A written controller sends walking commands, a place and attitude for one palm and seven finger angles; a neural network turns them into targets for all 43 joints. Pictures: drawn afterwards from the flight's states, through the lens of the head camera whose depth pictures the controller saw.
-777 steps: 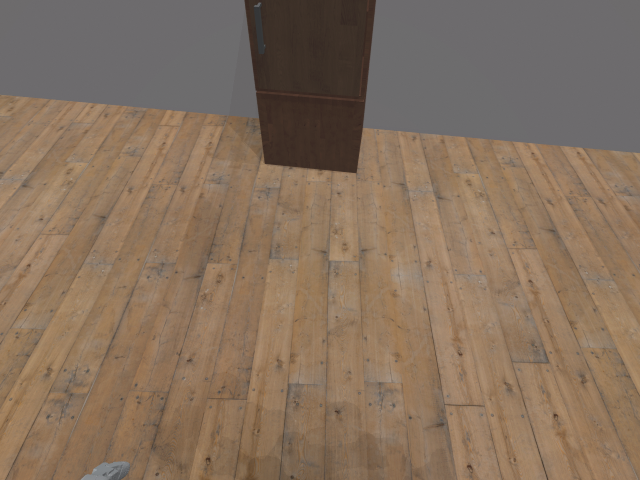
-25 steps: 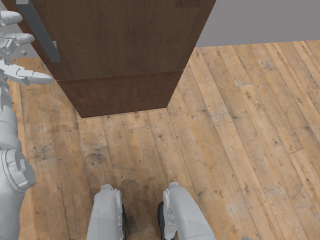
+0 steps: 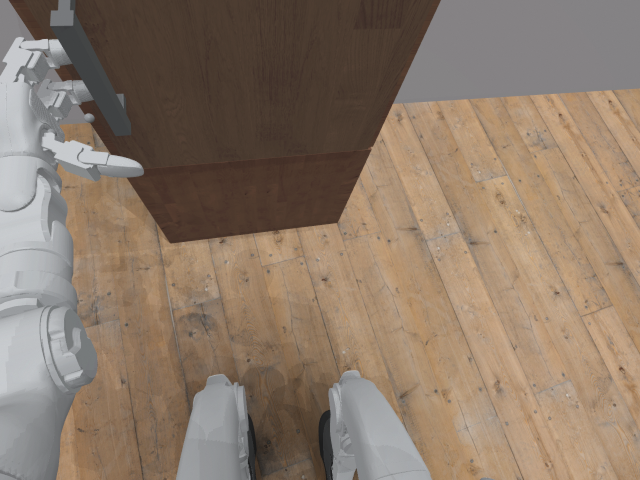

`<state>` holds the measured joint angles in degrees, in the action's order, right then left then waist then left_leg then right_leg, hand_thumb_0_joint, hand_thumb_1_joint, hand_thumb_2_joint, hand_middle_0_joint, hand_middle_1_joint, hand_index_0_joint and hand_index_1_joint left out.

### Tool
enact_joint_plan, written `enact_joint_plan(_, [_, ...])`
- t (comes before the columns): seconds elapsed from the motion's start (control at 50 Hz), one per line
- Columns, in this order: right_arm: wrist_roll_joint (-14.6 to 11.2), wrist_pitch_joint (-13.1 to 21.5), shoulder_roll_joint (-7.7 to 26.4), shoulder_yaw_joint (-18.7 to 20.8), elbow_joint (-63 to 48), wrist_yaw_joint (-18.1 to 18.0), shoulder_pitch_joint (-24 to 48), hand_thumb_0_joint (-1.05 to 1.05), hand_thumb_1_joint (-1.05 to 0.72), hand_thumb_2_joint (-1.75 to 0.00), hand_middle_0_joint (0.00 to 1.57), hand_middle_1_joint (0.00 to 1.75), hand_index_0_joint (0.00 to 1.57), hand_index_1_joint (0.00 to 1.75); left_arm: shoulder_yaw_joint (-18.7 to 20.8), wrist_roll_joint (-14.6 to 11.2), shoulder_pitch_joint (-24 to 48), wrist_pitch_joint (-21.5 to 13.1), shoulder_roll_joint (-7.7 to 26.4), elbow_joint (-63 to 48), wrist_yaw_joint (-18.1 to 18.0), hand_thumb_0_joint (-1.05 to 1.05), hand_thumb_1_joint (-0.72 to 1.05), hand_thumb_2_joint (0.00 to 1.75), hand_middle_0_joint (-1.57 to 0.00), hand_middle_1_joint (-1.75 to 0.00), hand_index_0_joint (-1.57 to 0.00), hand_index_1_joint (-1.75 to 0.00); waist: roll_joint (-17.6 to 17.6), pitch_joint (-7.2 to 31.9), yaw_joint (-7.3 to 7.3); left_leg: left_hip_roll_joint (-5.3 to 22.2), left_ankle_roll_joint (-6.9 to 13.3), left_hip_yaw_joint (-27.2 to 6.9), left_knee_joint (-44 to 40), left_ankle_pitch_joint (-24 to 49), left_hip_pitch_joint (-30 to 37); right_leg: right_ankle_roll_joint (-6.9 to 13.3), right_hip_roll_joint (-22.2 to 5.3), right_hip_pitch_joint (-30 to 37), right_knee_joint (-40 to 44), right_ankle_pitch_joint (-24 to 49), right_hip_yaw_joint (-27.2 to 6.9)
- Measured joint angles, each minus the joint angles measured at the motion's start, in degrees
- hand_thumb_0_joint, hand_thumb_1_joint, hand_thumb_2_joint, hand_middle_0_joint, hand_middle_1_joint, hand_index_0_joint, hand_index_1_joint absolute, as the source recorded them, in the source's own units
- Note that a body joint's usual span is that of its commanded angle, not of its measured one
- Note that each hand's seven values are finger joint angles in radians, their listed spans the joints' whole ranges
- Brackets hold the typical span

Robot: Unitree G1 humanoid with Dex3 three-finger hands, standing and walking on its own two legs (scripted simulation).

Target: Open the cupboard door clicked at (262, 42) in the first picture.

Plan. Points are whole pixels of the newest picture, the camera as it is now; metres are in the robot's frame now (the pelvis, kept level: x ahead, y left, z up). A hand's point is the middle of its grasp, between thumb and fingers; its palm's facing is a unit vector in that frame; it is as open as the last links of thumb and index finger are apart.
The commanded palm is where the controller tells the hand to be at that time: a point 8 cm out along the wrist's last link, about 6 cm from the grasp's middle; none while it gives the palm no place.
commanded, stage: slide the fingers in behind the handle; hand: left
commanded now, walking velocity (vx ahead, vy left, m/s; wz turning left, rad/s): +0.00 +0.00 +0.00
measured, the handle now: (98, 70) +0.58 +0.22 +0.05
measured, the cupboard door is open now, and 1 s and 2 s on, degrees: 0 0 4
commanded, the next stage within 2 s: close the thumb around the handle in 0.80 s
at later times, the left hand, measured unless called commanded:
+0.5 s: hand (126, 116) +0.52 +0.19 +0.04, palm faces +0.12 -0.99 -0.02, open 14.0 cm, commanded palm +0.50 +0.22 +0.04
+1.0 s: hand (124, 114) +0.53 +0.19 +0.04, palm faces +0.13 -0.99 -0.03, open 13.8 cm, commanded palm +0.50 +0.23 +0.04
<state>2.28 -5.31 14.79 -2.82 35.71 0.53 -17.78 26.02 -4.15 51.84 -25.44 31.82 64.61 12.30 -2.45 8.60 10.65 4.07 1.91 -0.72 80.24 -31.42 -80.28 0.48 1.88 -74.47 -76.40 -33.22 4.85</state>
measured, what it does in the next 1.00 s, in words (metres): stands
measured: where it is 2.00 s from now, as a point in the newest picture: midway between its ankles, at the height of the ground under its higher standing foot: (290, 474)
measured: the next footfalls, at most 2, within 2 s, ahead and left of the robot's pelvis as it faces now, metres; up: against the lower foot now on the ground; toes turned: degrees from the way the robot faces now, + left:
none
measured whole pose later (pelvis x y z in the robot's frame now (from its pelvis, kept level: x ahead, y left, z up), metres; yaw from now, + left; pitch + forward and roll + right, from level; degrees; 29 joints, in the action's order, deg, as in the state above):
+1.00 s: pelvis +0.00 -0.01 +0.00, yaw +0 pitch +31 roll -4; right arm 2.6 -6.3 14.6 -2.3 36.0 1.1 -18.0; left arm 24.7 -3.1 51.9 -27.8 28.1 66.0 7.7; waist -2.7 8.9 10.7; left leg 4.2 1.1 -0.4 79.3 -31.3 -78.8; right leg 1.3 2.2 -73.8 -76.6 -33.5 4.4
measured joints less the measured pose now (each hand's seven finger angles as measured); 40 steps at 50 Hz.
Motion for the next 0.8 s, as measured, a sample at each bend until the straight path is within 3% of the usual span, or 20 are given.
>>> enact_joint_plan(0.48, [0.6,-1.1,-0.6,0.5,0.4,1.0,-0.5,0.01,-0.90,-0.90,0.20,0.30,0.20,0.30,-2.9,1.3,-0.3,-2.6,-5.5,1.3,-5.6,-0.01,-0.50,0.30,-0.30,-1.20,-0.30,-1.21,-0.4,0.6,-0.05,-0.2,-0.2,0.5,-1.6,0.3,2.4,0.2,-0.2,1.9,0.8,0.0,-0.6])
enact_joint_plan(0.6, [0.7,-1.1,-0.3,0.4,0.1,1.0,-0.3,0.01,-0.90,-0.90,0.20,0.30,0.20,0.30,-2.5,2.1,0.4,-3.5,-4.5,3.0,-6.6,-0.01,-0.50,0.30,-0.30,-1.20,-0.30,-1.20,-0.4,0.5,0.32,-0.1,-0.4,0.5,-1.2,0.3,1.9,0.4,-0.1,1.3,0.2,-0.1,-0.6])
enact_joint_plan(0.8, [0.5,-1.2,0.0,0.5,0.1,0.7,-0.2,0.01,-0.90,-0.90,0.20,0.30,0.20,0.30,-1.8,1.5,1.4,-2.7,-3.4,2.6,-5.0,-0.01,-0.50,0.30,-0.30,-1.20,-0.30,-1.21,-0.4,0.1,0.30,0.1,-0.7,0.4,-0.5,0.2,0.8,0.7,0.1,0.0,-0.6,-0.3,-0.4])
